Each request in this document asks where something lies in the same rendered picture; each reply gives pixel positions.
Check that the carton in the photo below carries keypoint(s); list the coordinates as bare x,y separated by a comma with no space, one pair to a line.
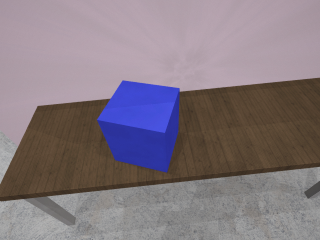
140,124

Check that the table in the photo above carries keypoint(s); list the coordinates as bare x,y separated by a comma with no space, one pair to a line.
222,132

